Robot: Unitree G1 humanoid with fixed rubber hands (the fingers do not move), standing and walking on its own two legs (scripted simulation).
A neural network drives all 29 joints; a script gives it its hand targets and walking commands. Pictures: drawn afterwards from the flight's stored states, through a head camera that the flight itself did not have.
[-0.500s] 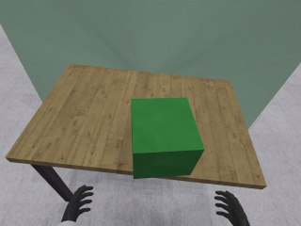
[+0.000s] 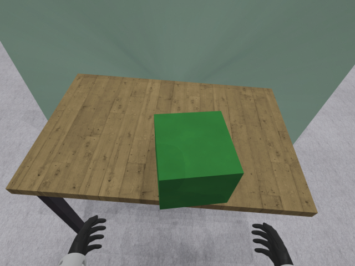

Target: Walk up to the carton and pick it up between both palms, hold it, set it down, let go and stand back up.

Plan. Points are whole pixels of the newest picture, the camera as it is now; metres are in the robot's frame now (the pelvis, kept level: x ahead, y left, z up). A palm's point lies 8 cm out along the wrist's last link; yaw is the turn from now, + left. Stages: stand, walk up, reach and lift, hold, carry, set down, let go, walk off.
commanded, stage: set down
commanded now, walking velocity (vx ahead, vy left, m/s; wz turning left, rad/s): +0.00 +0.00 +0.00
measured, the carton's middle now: (191, 159) +0.41 -0.03 -0.06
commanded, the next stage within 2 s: let go in 0.06 s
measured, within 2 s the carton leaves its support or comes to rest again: neither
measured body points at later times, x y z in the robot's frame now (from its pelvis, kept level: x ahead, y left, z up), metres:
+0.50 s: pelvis -0.02 -0.01 +0.00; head -0.03 +0.00 +0.45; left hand +0.15 +0.22 -0.09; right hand +0.15 -0.24 -0.08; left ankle -0.04 +0.12 -0.75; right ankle -0.01 -0.11 -0.75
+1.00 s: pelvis -0.02 -0.01 -0.01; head -0.03 +0.01 +0.44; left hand +0.10 +0.30 -0.11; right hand +0.11 -0.31 -0.09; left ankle -0.04 +0.12 -0.75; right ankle -0.01 -0.11 -0.75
